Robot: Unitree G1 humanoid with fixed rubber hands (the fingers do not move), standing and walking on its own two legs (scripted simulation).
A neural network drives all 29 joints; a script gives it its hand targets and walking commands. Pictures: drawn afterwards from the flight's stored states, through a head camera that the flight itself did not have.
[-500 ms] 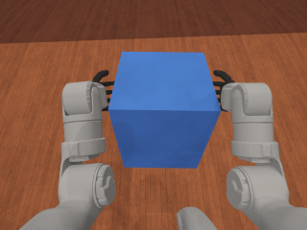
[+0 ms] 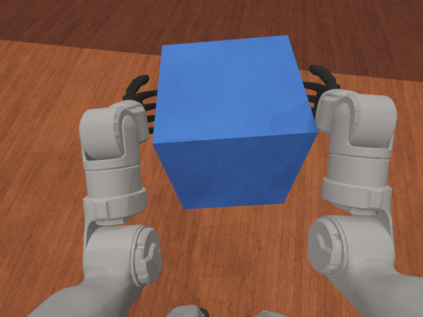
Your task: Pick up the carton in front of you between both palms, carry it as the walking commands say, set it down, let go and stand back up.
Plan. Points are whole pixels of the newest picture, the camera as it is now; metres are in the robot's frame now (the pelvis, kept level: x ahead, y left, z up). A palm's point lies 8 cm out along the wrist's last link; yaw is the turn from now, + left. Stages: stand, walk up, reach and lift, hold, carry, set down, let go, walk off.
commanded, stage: carry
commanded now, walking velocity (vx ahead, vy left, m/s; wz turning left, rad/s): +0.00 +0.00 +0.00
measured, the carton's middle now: (229, 132) +0.41 +0.03 +0.10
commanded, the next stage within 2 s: none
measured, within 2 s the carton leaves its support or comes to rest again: neither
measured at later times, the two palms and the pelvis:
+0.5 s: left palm (167, 109) +0.43 +0.14 +0.13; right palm (335, 117) +0.43 -0.16 +0.13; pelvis +0.08 +0.01 +0.00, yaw -1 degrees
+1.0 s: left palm (159, 93) +0.43 +0.15 +0.17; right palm (338, 101) +0.43 -0.15 +0.17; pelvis +0.09 +0.01 +0.00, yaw -1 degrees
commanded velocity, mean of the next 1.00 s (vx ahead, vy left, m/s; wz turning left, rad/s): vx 0.11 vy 0.00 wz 0.00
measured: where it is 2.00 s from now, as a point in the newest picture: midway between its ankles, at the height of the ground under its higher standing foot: (233, 228)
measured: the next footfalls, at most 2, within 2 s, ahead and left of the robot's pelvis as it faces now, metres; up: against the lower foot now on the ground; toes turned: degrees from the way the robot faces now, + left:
left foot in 1.52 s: +0.39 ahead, +0.06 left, +0.05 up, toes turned +4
right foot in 1.92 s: +0.67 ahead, -0.11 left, +0.11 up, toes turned -7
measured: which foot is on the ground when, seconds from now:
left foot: down 0.00-1.00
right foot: down 0.00-1.00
